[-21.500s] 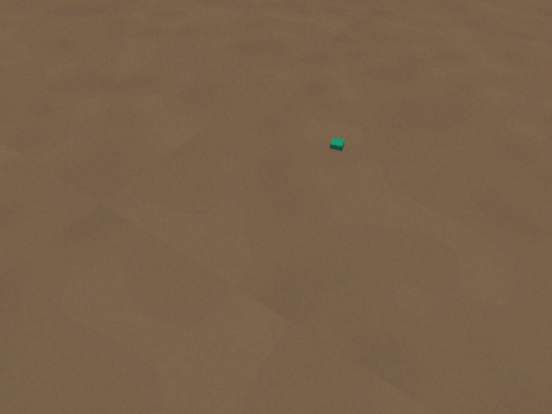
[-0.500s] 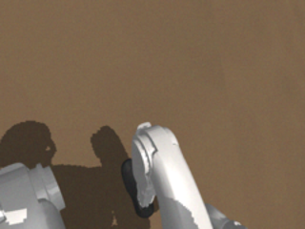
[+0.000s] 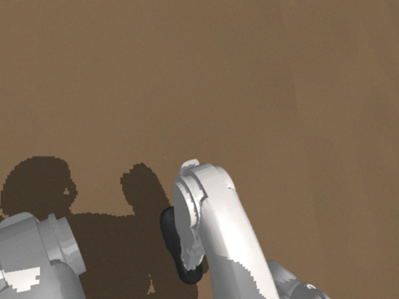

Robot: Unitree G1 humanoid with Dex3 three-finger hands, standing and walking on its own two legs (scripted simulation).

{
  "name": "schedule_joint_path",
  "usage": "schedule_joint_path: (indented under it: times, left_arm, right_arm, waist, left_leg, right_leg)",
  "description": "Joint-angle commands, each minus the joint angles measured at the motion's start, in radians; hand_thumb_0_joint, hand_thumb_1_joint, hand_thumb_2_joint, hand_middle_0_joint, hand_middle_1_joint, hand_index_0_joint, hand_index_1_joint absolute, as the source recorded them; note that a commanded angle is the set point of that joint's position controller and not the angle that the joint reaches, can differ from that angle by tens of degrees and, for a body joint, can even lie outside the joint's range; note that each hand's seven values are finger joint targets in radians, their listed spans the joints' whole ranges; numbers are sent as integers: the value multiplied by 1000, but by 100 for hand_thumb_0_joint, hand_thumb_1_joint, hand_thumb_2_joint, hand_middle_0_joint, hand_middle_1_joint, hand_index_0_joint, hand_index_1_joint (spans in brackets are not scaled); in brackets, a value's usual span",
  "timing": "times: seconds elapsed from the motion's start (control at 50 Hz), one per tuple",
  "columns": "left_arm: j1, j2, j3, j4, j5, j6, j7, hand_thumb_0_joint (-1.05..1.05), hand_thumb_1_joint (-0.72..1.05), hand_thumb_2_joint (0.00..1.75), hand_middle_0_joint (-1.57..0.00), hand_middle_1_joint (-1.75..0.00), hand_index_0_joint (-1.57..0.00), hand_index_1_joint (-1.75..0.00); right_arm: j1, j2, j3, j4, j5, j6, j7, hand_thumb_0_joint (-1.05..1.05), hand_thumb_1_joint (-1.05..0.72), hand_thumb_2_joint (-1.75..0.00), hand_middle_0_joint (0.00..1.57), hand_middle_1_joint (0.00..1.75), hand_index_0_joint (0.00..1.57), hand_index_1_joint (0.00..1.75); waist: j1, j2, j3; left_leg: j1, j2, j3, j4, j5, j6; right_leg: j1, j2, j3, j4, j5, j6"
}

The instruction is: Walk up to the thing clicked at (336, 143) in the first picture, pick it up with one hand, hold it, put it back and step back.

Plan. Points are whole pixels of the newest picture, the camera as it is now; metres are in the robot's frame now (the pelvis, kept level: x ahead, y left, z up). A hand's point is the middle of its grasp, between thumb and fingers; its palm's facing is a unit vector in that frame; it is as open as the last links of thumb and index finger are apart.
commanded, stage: close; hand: left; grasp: from above
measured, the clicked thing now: out of the picture +0.43 +0.35 -0.28
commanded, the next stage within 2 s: settle in 0.30 s
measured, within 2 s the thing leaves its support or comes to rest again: leaves its support in 0.66 s
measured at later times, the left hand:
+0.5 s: hand out of the picture +0.43 +0.34 -0.24, palm faces -0.45 -0.15 -0.88, open 9.9 cm
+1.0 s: hand out of the picture +0.43 +0.37 -0.17, palm faces -0.43 -0.11 -0.90, open 9.9 cm
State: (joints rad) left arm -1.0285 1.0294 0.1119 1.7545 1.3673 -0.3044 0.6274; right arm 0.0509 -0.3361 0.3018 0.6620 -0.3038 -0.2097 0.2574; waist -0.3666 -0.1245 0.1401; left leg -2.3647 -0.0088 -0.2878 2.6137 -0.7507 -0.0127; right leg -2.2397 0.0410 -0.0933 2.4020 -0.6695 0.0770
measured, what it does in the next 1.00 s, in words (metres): stands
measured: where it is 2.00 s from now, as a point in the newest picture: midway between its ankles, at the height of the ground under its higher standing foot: (135, 289)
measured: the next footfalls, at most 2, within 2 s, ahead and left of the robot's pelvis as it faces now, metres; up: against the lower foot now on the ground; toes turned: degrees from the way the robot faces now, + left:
none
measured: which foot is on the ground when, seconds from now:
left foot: down 0.00-1.00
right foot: down 0.00-1.00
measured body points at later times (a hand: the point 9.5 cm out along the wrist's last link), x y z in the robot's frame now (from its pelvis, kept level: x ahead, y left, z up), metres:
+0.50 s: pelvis +0.00 +0.00 +0.00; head +0.26 +0.14 +0.34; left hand +0.45 +0.35 -0.19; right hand +0.07 -0.26 -0.06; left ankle +0.05 +0.12 -0.26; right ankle +0.12 -0.15 -0.26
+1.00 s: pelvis +0.00 +0.00 +0.02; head +0.23 +0.13 +0.38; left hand +0.45 +0.38 -0.12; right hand +0.09 -0.27 -0.06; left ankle +0.05 +0.12 -0.26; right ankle +0.12 -0.14 -0.25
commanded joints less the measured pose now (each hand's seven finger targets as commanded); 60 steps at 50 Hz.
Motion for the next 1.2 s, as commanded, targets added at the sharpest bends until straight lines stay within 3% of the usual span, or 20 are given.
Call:
schedule_joint_path:
  times: [0.0, 0.1, 0.16, 0.22, 0.34, 0.4, 0.46, 0.5, 0.54, 0.58, 0.62, 0.7, 0.72, 0.82, 0.84, 0.86, 0.94, 0.98, 1.06, 1.18]
  left_arm:
    - [-235, 256, 30, -113, -26, 13, 17, 0, 51, 30, -89, -32, -91, -31]
    - [-209, 230, 19, -76, -21, 3, 2, 0, 61, 31, -97, -33, -98, -31]
    - [-219, 258, 25, -108, -19, -3, -6, 0, 65, 32, -101, -31, -102, -30]
    - [-170, 222, 8, -68, -22, -4, -19, 0, 70, 33, -105, -28, -106, -28]
    - [-206, 268, 29, -101, -22, -14, -10, 0, 75, 32, -110, -26, -110, -26]
    - [-186, 229, 1, -85, -26, -14, -18, 0, 75, 34, -115, -29, -116, -28]
    - [-227, 284, 34, -139, -26, -8, -16, 0, 83, 35, -121, -27, -122, -26]
    - [-204, 252, 24, -108, -20, -3, -29, 0, 85, 38, -124, -26, -124, -26]
    - [-223, 275, 43, -160, -21, -6, -34, 0, 86, 41, -125, -27, -125, -27]
    - [-251, 311, 74, -228, -20, -8, -35, 0, 93, 40, -130, -26, -130, -26]
    - [-215, 289, 80, -244, -20, -5, -41, 0, 95, 40, -133, -24, -132, -25]
    - [-219, 267, 89, -297, -24, 5, -72, 0, 96, 38, -132, -24, -132, -25]
    - [-212, 284, 114, -350, -36, 6, -78, 0, 96, 40, -132, -25, -132, -25]
    - [-187, 146, 69, -419, -65, 28, -151, 0, 105, 38, -139, -21, -139, -22]
    - [-194, 95, 30, -448, -70, 33, -176, 0, 105, 39, -140, -21, -139, -22]
    - [-199, 137, 64, -467, -79, 35, -190, 0, 105, 40, -140, -22, -140, -23]
    - [-215, 26, -13, -542, -97, 44, -259, 0, 105, 38, -142, -21, -142, -22]
    - [-215, 57, 3, -548, -101, 47, -279, 0, 105, 35, -141, -19, -141, -19]
    - [-222, 38, -12, -545, -95, 39, -321, 0, 103, 37, -140, -17, -140, -19]
    - [-274, 53, -9, -526, -86, 27, -352, 0, 101, 41, -140, -20, -139, -22]
  right_arm:
    - [177, -340, -105, 6, 12, 8, -14, 0, -89, -90, 20, 30, 20, 30]
    - [170, -330, -104, 5, 6, 21, -20, 0, -89, -90, 20, 30, 20, 30]
    - [176, -340, -116, -1, 12, 27, -27, 0, -89, -90, 20, 30, 20, 30]
    - [169, -322, -97, -6, 10, 30, -22, 0, -89, -90, 20, 30, 20, 30]
    - [189, -342, -105, 2, 11, 49, -38, 0, -89, -90, 20, 30, 20, 30]
    - [178, -337, -102, -7, 9, 44, -37, 0, -91, -90, 20, 30, 20, 30]
    - [187, -340, -115, -5, 13, 50, -47, 0, -91, -90, 20, 30, 20, 30]
    - [192, -342, -111, -8, 9, 51, -40, 0, -91, -90, 20, 30, 20, 30]
    - [181, -328, -105, -14, 14, 53, -41, 0, -91, -90, 20, 30, 20, 30]
    - [199, -339, -126, -14, 15, 56, -42, 0, -91, -90, 20, 30, 20, 30]
    - [202, -345, -148, -13, 14, 57, -40, 0, -91, -90, 20, 30, 20, 30]
    - [210, -321, -161, -3, 24, 65, -32, 0, -91, -90, 20, 30, 20, 30]
    - [219, -319, -179, 1, 32, 70, -34, 0, -91, -90, 20, 30, 20, 30]
    - [246, -317, -241, 1, 61, 85, -27, 0, -91, -90, 20, 30, 20, 30]
    - [246, -311, -255, -6, 72, 88, -24, 0, -91, -90, 20, 30, 20, 30]
    - [260, -307, -262, 8, 86, 97, -26, 0, -91, -90, 20, 30, 20, 30]
    - [279, -286, -288, -5, 121, 130, -31, 0, -91, -90, 20, 30, 20, 30]
    - [295, -286, -293, -1, 130, 144, -37, 0, -91, -90, 20, 30, 20, 30]
    - [295, -271, -300, -11, 147, 172, -52, 0, -91, -90, 20, 30, 20, 30]
    - [286, -255, -291, -22, 157, 198, -81, 0, -91, -91, 20, 30, 20, 30]
  waist:
    - [-39, 502, -613]
    - [-46, 502, -577]
    - [-35, 519, -608]
    - [-42, 470, -575]
    - [-32, 500, -623]
    - [-49, 476, -562]
    - [-21, 533, -632]
    - [-38, 540, -604]
    - [-25, 527, -631]
    - [-12, 583, -672]
    - [2, 621, -689]
    - [1, 610, -686]
    - [31, 643, -740]
    - [38, 636, -733]
    - [35, 644, -747]
    - [52, 627, -763]
    - [61, 575, -811]
    - [71, 518, -796]
    - [91, 507, -814]
    - [87, 453, -782]
  left_leg:
    - [493, 30, 122, -307, 260, 11]
    - [469, 28, 126, -303, 235, 9]
    - [485, 27, 133, -308, 246, 11]
    - [474, 26, 133, -292, 253, 13]
    - [486, 25, 130, -305, 275, 12]
    - [457, 26, 136, -295, 233, 16]
    - [500, 27, 135, -314, 244, 9]
    - [508, 29, 124, -311, 267, 2]
    - [513, 28, 121, -307, 278, 2]
    - [546, 26, 131, -319, 289, 0]
    - [581, 27, 129, -333, 310, -11]
    - [547, 20, 146, -313, 315, -7]
    - [564, 18, 149, -340, 313, -6]
    - [586, 13, 145, -368, 316, -16]
    - [596, 11, 153, -372, 313, -13]
    - [580, 12, 149, -385, 288, -8]
    - [581, 2, 167, -402, 293, 5]
    - [565, -2, 166, -410, 285, 10]
    - [583, -9, 173, -436, 291, 10]
    - [536, -18, 198, -454, 231, 27]
  right_leg:
    - [308, 34, -170, -162, 269, -82]
    - [292, 31, -172, -156, 249, -85]
    - [315, 33, -162, -165, 258, -85]
    - [307, 30, -167, -158, 261, -80]
    - [324, 32, -166, -164, 278, -85]
    - [303, 32, -165, -171, 245, -82]
    - [314, 31, -163, -166, 251, -88]
    - [284, 27, -173, -145, 258, -93]
    - [297, 28, -174, -148, 269, -91]
    - [314, 26, -164, -151, 274, -93]
    - [298, 24, -168, -144, 280, -101]
    - [284, 21, -159, -152, 285, -101]
    - [304, 20, -150, -161, 283, -103]
    - [219, 4, -147, -166, 268, -111]
    - [225, 3, -137, -177, 270, -109]
    - [225, 0, -133, -186, 249, -111]
    - [248, -7, -106, -219, 263, -108]
    - [247, -11, -103, -236, 253, -109]
    - [259, -17, -91, -252, 248, -113]
    - [269, -21, -74, -296, 197, -116]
